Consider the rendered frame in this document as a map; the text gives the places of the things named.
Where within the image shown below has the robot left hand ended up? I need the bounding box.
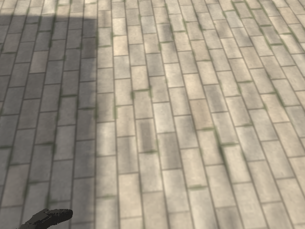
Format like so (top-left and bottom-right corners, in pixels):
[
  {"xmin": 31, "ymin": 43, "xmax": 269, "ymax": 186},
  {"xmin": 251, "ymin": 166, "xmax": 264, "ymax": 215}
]
[{"xmin": 18, "ymin": 208, "xmax": 73, "ymax": 229}]

